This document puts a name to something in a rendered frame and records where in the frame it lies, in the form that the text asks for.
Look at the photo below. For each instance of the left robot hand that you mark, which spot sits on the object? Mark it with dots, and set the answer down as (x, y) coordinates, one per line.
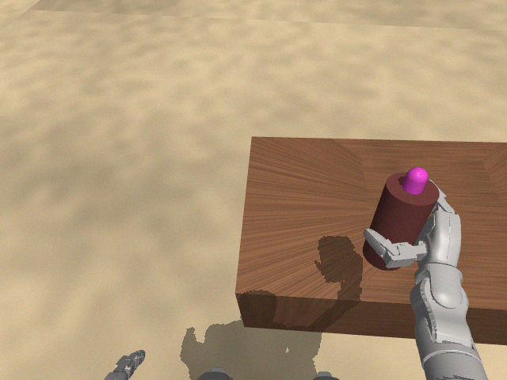
(126, 366)

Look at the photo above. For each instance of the right robot hand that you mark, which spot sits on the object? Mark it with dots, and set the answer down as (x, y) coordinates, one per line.
(439, 240)

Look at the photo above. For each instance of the bottle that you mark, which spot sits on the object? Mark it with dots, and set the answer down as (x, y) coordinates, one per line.
(403, 209)

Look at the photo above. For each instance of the right robot arm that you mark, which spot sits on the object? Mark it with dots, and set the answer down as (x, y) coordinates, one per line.
(445, 345)

